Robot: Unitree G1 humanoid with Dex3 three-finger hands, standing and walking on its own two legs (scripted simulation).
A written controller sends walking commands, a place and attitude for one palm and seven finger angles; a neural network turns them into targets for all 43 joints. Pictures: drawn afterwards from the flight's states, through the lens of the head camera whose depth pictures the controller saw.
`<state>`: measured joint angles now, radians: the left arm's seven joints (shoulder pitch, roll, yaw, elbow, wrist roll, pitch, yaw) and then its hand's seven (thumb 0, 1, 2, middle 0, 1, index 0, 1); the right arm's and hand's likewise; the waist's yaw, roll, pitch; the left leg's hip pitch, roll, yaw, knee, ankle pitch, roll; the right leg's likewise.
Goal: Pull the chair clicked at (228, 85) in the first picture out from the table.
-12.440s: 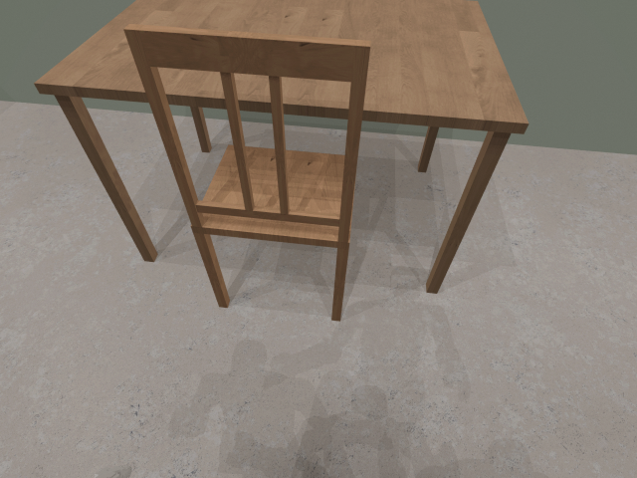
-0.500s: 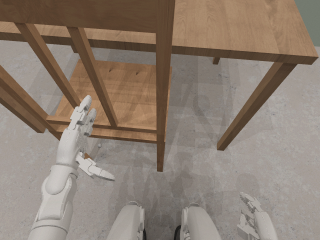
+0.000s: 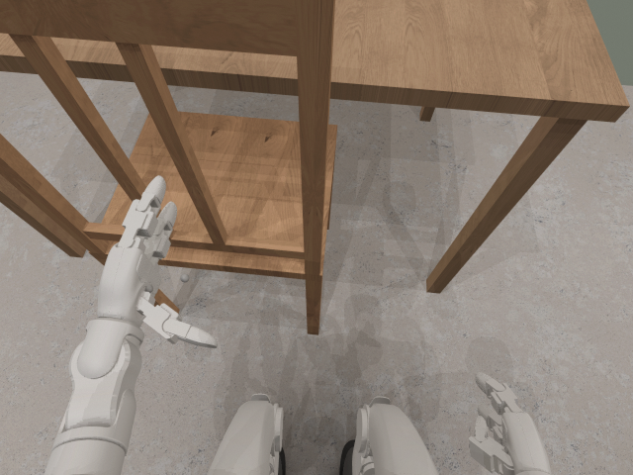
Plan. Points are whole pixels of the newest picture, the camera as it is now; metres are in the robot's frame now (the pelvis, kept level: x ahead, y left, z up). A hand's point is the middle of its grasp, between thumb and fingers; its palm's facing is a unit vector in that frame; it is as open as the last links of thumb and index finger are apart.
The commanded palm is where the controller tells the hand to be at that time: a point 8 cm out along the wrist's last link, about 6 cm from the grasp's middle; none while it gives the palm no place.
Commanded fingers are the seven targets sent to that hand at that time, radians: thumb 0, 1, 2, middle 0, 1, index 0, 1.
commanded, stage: aim the fingers beside a spindle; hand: left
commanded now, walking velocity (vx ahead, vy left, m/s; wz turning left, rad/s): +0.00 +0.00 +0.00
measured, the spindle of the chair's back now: (118, 164) +0.48 +0.28 +0.06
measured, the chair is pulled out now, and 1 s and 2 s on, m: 0.00 0.00 0.00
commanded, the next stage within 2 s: none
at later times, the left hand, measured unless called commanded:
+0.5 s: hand (173, 288) +0.32 +0.18 +0.04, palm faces -0.06 -1.00 -0.05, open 17.0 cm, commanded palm +0.30 +0.23 +0.03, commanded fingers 0.00 -0.50 0.30 -0.06 -0.08 -0.06 -0.08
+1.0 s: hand (177, 295) +0.32 +0.18 +0.02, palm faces -0.08 -1.00 -0.01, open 17.0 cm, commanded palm +0.31 +0.24 +0.04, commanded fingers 0.00 -0.50 0.30 -0.06 -0.08 -0.06 -0.08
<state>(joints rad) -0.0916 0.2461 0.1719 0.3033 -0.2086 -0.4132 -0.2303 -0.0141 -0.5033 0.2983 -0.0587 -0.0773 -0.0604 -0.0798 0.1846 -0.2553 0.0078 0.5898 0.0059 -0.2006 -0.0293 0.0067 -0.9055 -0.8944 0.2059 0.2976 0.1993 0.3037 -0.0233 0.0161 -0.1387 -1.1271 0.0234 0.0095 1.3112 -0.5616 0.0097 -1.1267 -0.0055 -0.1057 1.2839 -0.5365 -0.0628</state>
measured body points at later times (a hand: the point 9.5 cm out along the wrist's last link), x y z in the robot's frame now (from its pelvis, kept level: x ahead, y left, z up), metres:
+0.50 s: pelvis +0.00 +0.00 +0.00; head +0.11 +0.00 +0.44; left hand +0.32 +0.24 +0.04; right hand +0.18 -0.24 -0.10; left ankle +0.03 +0.11 -0.62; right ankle +0.04 -0.09 -0.62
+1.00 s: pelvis +0.00 +0.02 +0.00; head +0.11 +0.03 +0.44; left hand +0.32 +0.23 +0.03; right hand +0.17 -0.23 -0.09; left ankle +0.03 +0.11 -0.62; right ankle +0.04 -0.09 -0.62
